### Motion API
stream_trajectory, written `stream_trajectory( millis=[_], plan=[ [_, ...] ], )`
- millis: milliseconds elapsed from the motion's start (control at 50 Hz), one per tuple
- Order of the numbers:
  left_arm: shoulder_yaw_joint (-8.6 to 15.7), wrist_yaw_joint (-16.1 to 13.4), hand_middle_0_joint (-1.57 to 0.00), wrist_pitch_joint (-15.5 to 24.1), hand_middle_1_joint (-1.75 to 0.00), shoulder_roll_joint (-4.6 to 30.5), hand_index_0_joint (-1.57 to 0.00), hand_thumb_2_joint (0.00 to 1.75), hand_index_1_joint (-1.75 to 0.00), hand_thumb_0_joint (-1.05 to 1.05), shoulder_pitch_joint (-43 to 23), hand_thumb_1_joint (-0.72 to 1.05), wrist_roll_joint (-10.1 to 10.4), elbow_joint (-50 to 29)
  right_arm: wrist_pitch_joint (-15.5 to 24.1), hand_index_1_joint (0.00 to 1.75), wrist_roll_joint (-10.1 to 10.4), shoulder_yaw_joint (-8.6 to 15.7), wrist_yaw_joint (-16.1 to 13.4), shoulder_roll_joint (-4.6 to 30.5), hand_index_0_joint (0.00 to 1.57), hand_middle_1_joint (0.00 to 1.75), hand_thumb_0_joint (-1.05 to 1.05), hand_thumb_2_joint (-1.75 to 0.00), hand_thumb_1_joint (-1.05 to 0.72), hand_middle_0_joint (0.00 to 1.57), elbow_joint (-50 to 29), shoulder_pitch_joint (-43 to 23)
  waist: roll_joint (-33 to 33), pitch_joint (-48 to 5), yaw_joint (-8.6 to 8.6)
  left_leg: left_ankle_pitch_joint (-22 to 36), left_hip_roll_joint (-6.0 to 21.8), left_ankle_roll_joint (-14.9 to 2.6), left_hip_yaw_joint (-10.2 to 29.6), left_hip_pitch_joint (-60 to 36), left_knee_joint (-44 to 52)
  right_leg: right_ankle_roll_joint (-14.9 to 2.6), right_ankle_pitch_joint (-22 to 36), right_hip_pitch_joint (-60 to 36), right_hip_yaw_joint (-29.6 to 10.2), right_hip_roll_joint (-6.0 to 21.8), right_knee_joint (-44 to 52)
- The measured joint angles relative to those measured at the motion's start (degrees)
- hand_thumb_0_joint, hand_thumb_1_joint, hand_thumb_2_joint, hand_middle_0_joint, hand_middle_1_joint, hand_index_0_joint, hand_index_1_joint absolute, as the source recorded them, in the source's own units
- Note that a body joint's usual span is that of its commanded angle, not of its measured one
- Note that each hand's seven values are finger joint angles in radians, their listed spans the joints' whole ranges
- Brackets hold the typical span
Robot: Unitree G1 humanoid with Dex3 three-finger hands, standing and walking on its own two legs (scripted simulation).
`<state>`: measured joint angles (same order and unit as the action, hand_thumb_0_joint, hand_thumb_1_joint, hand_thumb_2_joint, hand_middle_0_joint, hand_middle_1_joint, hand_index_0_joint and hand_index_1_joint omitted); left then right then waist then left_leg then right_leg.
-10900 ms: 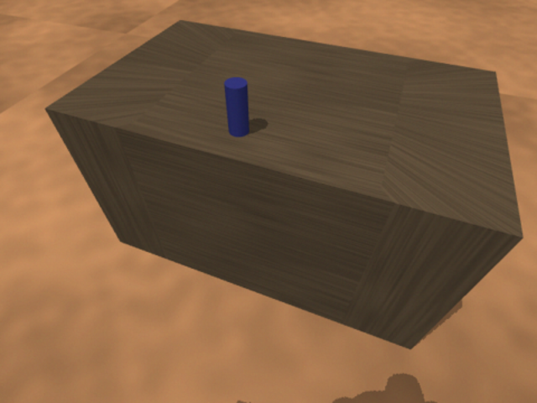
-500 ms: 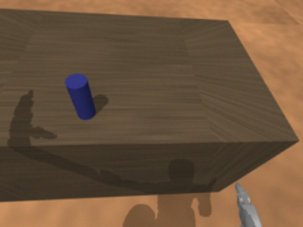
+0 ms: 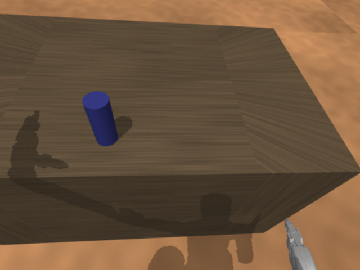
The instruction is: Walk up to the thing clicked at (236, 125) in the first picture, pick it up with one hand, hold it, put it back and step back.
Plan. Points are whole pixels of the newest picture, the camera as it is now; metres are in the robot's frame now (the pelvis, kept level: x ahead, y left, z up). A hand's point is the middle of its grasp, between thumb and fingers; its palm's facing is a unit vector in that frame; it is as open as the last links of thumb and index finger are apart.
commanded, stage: go down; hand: left
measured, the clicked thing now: (102, 120) +0.47 +0.19 +0.03
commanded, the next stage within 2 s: approach in 0.38 s
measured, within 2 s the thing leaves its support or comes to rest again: neither
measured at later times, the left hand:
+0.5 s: hand out of the picture +0.38 +0.37 +0.15, palm faces +0.20 -0.98 -0.01, open 17.4 cm
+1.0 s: hand (66, 128) +0.44 +0.26 +0.03, palm faces +0.09 -0.99 +0.05, open 17.6 cm
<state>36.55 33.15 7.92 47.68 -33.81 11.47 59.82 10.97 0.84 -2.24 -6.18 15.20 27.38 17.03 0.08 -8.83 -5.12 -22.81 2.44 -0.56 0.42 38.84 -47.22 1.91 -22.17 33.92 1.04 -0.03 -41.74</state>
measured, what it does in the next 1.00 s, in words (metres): stands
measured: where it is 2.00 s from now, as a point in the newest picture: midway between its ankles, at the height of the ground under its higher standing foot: outside the picture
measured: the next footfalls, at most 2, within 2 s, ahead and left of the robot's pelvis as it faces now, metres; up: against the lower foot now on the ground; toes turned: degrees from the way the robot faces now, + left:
none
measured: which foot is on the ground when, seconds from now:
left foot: down 0.00-1.00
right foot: down 0.00-1.00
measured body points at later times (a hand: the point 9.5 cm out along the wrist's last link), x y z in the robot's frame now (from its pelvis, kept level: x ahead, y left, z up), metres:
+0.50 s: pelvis -0.01 +0.00 +0.00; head +0.05 +0.02 +0.44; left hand +0.37 +0.43 +0.15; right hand +0.14 -0.26 -0.06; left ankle +0.00 +0.11 -0.71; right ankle -0.02 -0.15 -0.71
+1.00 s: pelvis -0.02 +0.00 -0.03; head +0.09 +0.04 +0.40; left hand +0.43 +0.32 +0.03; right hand +0.13 -0.27 -0.04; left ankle +0.00 +0.11 -0.71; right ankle -0.02 -0.15 -0.71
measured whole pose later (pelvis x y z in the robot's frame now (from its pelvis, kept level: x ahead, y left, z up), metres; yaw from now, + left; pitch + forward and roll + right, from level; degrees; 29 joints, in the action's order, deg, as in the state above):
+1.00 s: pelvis -0.02 +0.00 -0.03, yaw -1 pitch +19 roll -4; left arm 28.7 21.3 16.8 35.7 -40.7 9.0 60.9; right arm 8.4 -1.1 -0.4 -1.5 16.2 12.2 19.1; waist -1.8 -6.9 -10.2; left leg -25.9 3.2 -0.1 1.3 52.1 -58.8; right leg 1.6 -25.7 47.4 1.5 -0.8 -54.0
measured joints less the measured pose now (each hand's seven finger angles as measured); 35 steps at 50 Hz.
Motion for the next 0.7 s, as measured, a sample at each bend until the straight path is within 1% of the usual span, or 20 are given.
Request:
stream_trajectory(
  millis=[40,100,180,240,340,440,500,560,640,700],
  plan=[
    [0.24,-0.13,-0.04,0.02,-0.03,-0.5,-0.04,0.08,-0.04,-0.02,0.51,-0.51,0.09,-1.11,-0.15,0.06,0.12,0.23,-0.06,0.08,0.06,0.05,-0.01,-0.06,0.53,0.05,-0.07,0.17,-0.08,0.16,0.29,-0.08,-0.07,-0.04,0.0,-0.26,-0.03,0.05,-0.1,-0.26,0.0,0.07,-0.06],
    [-0.46,-0.15,-0.04,0.22,-0.03,-0.96,-0.04,0.08,-0.04,-0.02,0.4,-0.5,0.69,-1.34,-0.11,0.06,0.17,0.14,-0.14,0.06,0.06,0.05,-0.01,-0.06,0.53,0.05,0.39,0.13,-0.36,0.32,0.59,-0.04,-0.24,-0.09,0.12,-0.6,0.05,0.1,-0.2,-0.63,0.14,0.23,-0.1],
    [0.01,-0.26,-0.05,0.1,-0.03,-0.88,-0.05,0.07,-0.04,-0.02,0.34,-0.51,0.26,-1.25,-0.19,0.06,0.01,0.42,-0.03,0.15,0.06,0.05,-0.01,-0.06,0.52,0.05,0.46,-0.25,-0.45,0.4,0.56,-0.07,-0.28,-0.06,0.26,-0.47,-0.21,0.07,-0.28,-0.56,0.27,0.25,-0.34],
    [-0.44,-0.19,-0.05,0.5,-0.03,-0.43,-0.05,0.07,-0.04,-0.02,-0.14,-0.51,0.36,-0.24,0.11,0.06,-0.03,0.62,0.0,0.25,0.06,0.05,-0.01,-0.06,0.52,0.05,0.44,-0.43,-0.5,0.62,0.46,-0.03,-0.33,-0.03,0.39,-0.27,-0.41,0.04,-0.31,-0.4,0.39,0.29,-0.6],
    [-0.41,0.06,-0.04,1.2,-0.03,-0.11,-0.05,0.07,-0.04,-0.02,-1.28,-0.51,0.49,0.62,0.21,0.06,-0.18,0.37,0.25,0.35,0.06,0.05,-0.01,-0.06,0.52,0.05,0.06,-0.53,-0.52,0.87,0.26,-0.02,-0.22,0.13,0.6,0.63,-1.06,-0.11,-0.38,0.48,0.56,0.17,-1.3],
    [-0.11,-0.19,-0.05,0.68,-0.03,0.29,-0.05,0.07,-0.04,-0.02,-2.31,-0.51,-0.11,0.82,-0.04,0.06,-0.3,-0.02,0.29,0.36,0.06,0.05,-0.01,-0.06,0.52,0.05,-0.13,-0.38,-0.36,1.01,-0.09,0.14,-0.03,0.26,0.64,0.74,-1.05,-0.24,-0.21,0.64,0.57,-0.03,-1.32],
    [-0.37,-0.22,-0.05,0.79,-0.03,1.09,-0.05,0.07,-0.04,-0.02,-3.06,-0.51,-0.16,2.01,-0.34,0.06,-0.3,-0.23,0.22,0.34,0.06,0.05,-0.01,-0.06,0.52,0.05,-0.27,-0.39,-0.25,0.96,-0.44,0.25,-0.01,0.28,0.55,0.83,-1.0,-0.28,-0.2,0.87,0.48,-0.04,-1.49],
    [0.02,-0.15,-0.05,1.1,-0.04,2.23,-0.05,0.07,-0.05,-0.02,-3.58,-0.51,-0.36,4.0,-0.41,0.06,-0.19,-0.55,0.15,0.51,0.06,0.05,-0.01,-0.06,0.53,0.05,-1.23,-0.27,-0.15,1.0,-0.8,0.27,0.05,0.3,0.42,1.25,-1.17,-0.32,-0.24,1.46,0.33,-0.08,-1.89],
    [-1.15,-0.08,-0.05,2.23,-0.04,2.59,-0.04,0.07,-0.05,-0.01,-4.39,-0.52,-0.21,5.97,-0.39,0.06,-0.3,-0.9,0.37,0.42,0.06,0.05,-0.01,-0.06,0.54,0.05,-1.98,-0.08,-0.22,1.08,-0.84,0.13,-0.06,0.3,0.58,3.05,-2.24,-0.36,-0.63,3.33,0.46,0.01,-3.31],
    [-2.55,-0.38,-0.05,3.22,-0.04,1.31,-0.04,0.06,-0.05,-0.01,-5.13,-0.53,0.15,6.27,-0.32,0.06,-0.44,-1.31,0.72,0.28,0.06,0.05,-0.01,-0.05,0.54,0.05,-2.82,-0.08,-0.43,1.17,-0.75,-0.21,-0.17,0.32,0.86,5.0,-3.71,-0.37,-1.17,5.22,0.7,0.11,-4.92]
  ],
)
